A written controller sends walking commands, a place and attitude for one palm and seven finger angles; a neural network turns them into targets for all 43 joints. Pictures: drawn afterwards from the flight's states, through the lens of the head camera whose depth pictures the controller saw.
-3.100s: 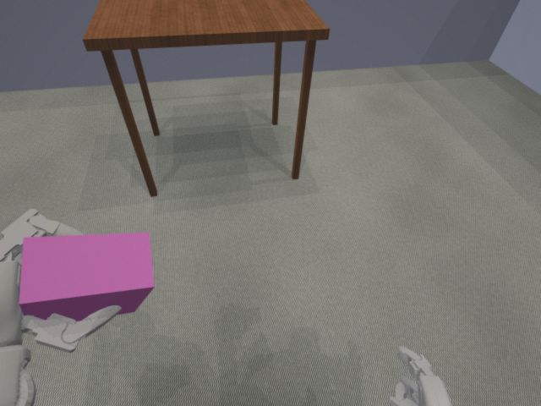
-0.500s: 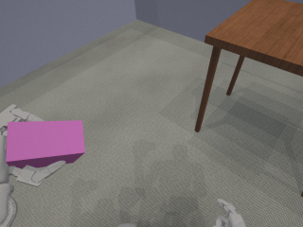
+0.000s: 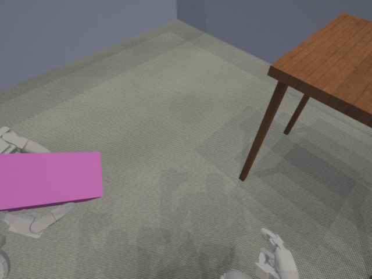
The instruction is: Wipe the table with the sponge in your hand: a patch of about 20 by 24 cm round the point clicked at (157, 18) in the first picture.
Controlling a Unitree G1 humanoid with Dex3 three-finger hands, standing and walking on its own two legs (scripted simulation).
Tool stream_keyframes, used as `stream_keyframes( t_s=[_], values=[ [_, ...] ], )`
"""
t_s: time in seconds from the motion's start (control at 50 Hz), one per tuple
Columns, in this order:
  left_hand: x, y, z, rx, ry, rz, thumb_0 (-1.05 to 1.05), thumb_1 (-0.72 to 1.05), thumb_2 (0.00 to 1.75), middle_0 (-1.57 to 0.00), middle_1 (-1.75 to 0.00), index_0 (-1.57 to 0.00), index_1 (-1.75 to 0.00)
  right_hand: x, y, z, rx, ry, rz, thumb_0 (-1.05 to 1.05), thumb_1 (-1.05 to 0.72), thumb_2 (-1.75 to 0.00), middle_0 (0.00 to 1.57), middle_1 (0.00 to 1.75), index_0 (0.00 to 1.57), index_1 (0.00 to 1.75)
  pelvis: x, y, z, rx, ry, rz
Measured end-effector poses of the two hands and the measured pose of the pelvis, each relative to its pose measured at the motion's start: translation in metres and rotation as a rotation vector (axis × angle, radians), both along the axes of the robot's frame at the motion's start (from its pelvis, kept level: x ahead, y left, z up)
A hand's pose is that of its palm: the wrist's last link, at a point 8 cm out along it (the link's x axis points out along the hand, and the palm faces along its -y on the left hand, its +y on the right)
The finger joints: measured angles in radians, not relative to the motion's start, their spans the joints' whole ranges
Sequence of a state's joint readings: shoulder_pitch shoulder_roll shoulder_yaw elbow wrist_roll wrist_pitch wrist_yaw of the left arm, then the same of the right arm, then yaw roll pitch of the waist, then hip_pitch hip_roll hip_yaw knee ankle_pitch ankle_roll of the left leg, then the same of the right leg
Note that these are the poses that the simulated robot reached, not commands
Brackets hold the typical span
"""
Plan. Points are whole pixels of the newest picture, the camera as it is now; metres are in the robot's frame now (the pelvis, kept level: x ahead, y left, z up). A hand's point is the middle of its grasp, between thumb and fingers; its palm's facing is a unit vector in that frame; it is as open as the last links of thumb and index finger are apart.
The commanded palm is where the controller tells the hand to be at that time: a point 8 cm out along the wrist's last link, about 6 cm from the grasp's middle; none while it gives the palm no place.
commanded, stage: walk to a spot facing it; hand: left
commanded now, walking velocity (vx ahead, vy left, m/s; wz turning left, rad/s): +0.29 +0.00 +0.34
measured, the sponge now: (64, 181) +0.23 +0.20 +0.17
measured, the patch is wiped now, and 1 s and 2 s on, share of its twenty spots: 0.00 0.00 0.00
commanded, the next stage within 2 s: turn to face it in 0.36 s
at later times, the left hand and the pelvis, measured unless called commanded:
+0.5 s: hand (30, 156) +0.26 +0.26 +0.18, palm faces +0.56 -0.69 -0.45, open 10.3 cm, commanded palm +0.19 +0.30 +0.18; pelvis +0.10 -0.01 -0.02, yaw +13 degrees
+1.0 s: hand (95, 130) +0.33 +0.19 +0.17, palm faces +0.45 -0.79 -0.41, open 10.3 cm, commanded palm +0.26 +0.23 +0.18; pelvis +0.12 -0.06 +0.00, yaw +4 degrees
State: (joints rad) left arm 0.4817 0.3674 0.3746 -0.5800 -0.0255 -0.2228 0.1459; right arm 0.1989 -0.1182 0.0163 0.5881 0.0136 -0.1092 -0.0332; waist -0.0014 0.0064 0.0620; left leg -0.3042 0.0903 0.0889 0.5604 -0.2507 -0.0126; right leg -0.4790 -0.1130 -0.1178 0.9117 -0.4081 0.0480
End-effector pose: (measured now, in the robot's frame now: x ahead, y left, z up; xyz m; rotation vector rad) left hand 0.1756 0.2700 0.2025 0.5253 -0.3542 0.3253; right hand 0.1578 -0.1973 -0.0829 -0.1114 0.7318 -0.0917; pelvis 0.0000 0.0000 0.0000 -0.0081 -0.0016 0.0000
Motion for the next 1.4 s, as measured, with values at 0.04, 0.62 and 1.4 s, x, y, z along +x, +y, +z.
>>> stream_keyframes(
  t_s=[0.04, 0.62, 1.4],
  values=[
    [0.0, -0.01, 0.005, 0.029, 0.013, 0.013, -0.01, -0.51, 0.98, -0.71, -1.34, -0.72, -1.34, 0.009, 0.005, -0.007, 0.031, 0.015, 0.034, 0.01, -0.91, -0.9, 0.2, 0.3, 0.2, 0.3, 0.011, -0.009, 0.0, 0.0, -0.001, 0.013],
    [0.045, 0.036, -0.007, 0.032, -0.032, 0.258, -0.01, -0.51, 0.98, -0.71, -1.34, -0.72, -1.34, 0.18, 0.014, 0.008, -0.08, -0.02, 0.238, 0.01, -0.91, -0.9, 0.19, 0.3, 0.19, 0.3, 0.11, -0.016, -0.009, 0.008, -0.014, 0.241],
    [0.122, -0.088, -0.015, -0.032, 0.068, -0.121, -0.01, -0.51, 0.99, -0.7, -1.35, -0.72, -1.35, 0.032, -0.096, 0.0, -0.011, 0.049, -0.13, 0.01, -0.91, -0.9, 0.2, 0.3, 0.2, 0.3, 0.077, -0.063, 0.001, -0.02, -0.025, -0.195]
  ],
)
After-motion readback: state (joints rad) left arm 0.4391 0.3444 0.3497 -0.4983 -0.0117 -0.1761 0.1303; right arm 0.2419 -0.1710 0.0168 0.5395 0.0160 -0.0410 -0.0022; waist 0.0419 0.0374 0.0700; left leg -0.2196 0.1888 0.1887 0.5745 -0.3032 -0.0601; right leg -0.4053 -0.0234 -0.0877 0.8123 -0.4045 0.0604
